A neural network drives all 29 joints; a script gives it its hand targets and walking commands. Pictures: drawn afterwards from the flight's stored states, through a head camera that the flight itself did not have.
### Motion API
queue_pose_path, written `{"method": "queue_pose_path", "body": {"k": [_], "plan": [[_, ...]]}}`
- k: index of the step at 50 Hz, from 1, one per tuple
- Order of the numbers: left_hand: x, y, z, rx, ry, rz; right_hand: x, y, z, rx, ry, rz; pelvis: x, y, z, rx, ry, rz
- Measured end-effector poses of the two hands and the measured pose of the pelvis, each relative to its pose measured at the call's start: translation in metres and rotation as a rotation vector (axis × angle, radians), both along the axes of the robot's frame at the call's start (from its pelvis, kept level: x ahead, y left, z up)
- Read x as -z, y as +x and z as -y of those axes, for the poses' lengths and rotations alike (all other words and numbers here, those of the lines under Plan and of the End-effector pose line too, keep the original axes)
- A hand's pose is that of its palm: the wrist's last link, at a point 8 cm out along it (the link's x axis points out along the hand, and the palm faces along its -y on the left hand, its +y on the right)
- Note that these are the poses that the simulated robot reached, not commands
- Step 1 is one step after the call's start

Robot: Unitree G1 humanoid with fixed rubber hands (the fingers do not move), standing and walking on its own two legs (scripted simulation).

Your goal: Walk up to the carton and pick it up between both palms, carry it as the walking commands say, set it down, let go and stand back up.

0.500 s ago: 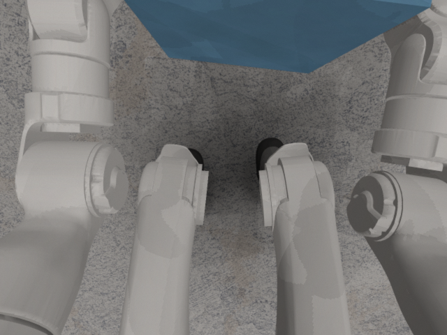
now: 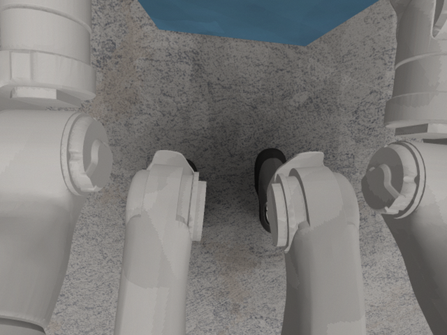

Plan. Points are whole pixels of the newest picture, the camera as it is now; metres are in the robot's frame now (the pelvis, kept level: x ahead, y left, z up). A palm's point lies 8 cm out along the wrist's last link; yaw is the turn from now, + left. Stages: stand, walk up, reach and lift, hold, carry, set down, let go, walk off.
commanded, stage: set down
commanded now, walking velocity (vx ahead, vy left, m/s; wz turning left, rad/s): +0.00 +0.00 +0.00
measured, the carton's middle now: out of the picture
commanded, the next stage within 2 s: none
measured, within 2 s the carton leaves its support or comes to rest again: rests again in 0.80 s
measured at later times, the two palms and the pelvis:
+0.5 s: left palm out of the picture +0.59 +0.15 -0.17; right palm out of the picture +0.56 -0.20 -0.17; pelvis -0.01 +0.00 -0.02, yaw +1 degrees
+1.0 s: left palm out of the picture +0.58 +0.15 -0.19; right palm out of the picture +0.55 -0.19 -0.19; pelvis +0.00 +0.00 -0.03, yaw +1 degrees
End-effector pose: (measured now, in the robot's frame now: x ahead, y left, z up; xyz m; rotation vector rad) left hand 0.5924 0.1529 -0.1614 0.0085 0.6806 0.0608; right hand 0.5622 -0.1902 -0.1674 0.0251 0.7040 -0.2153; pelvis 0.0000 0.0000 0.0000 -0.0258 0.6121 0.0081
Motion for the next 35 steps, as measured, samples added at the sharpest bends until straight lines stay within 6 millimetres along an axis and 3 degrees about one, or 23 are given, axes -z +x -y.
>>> {"method": "queue_pose_path", "body": {"k": [6,20,35], "plan": [[0.003,0.004,0.002,-0.007,0.001,0.006,0.002,0.006,0.002,0.004,0.007,0.009,0.003,0.004,-0.001,-0.012,0.009,-0.002],[0.006,-0.005,0.004,-0.004,-0.022,0.018,0.004,-0.008,0.004,0.006,-0.014,0.013,0.014,-0.004,-0.003,-0.017,0.002,0.034],[0.009,-0.001,0.002,0.021,-0.002,-0.002,0.006,-0.002,0.005,-0.023,-0.013,-0.005,0.020,-0.004,-0.006,-0.019,-0.006,0.043]]}}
